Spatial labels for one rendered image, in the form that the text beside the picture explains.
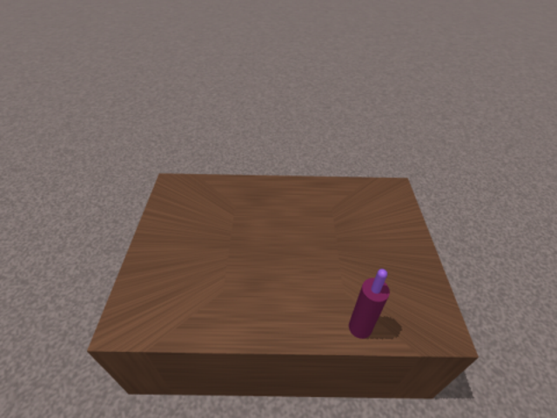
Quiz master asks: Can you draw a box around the bottle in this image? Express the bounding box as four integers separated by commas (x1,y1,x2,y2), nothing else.
349,269,390,339

